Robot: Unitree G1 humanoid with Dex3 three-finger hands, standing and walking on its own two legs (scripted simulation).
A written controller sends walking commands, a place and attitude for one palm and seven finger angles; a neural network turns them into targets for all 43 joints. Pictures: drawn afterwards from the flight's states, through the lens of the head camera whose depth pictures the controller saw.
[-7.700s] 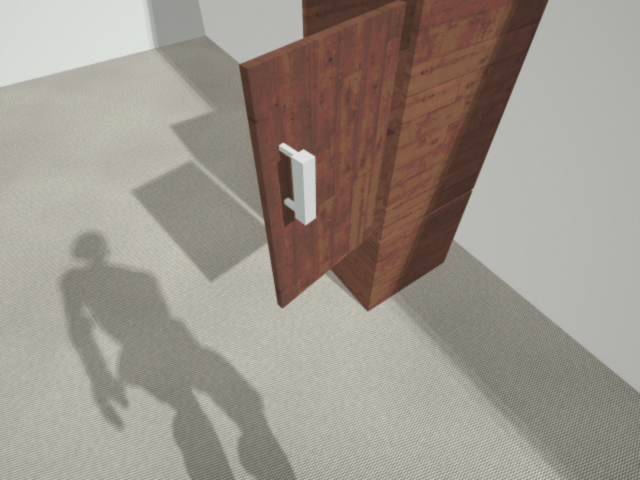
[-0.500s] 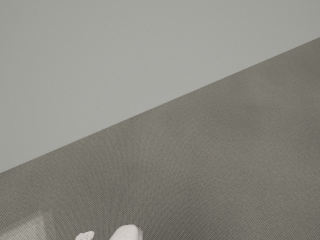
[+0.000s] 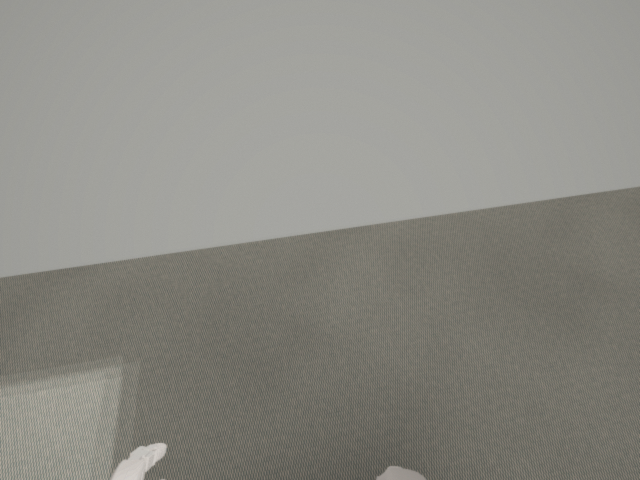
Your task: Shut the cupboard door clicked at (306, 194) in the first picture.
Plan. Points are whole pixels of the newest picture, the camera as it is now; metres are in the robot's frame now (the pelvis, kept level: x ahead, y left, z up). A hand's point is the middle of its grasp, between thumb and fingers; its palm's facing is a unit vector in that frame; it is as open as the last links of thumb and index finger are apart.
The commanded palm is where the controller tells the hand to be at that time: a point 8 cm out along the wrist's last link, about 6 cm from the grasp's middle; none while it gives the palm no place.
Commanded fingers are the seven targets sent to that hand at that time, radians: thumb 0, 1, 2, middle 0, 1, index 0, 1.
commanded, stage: walk to a spot facing it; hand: left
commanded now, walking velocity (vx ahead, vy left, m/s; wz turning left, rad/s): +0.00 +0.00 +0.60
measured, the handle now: out of the picture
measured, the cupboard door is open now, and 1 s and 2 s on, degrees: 100 100 100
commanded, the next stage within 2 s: none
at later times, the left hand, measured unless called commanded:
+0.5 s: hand out of the picture -0.02 +0.21 -0.19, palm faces +0.37 -0.89 -0.26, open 7.4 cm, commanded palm none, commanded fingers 0.00 0.90 0.90 -0.20 -0.30 -0.20 -0.30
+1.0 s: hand out of the picture +0.03 +0.16 -0.14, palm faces +0.59 -0.77 -0.26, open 7.4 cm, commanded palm none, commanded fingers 0.00 0.90 0.90 -0.20 -0.30 -0.20 -0.30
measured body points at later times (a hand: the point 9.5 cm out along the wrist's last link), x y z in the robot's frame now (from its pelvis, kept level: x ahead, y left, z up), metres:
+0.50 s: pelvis +0.02 -0.01 -0.01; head +0.07 +0.03 +0.43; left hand -0.04 +0.25 -0.17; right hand +0.22 -0.21 -0.14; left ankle -0.02 +0.09 -0.73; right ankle +0.00 -0.14 -0.70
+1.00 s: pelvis +0.06 -0.05 +0.01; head +0.12 -0.04 +0.45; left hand +0.00 +0.20 -0.12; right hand +0.26 -0.23 -0.15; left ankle -0.05 +0.04 -0.64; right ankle +0.11 -0.13 -0.73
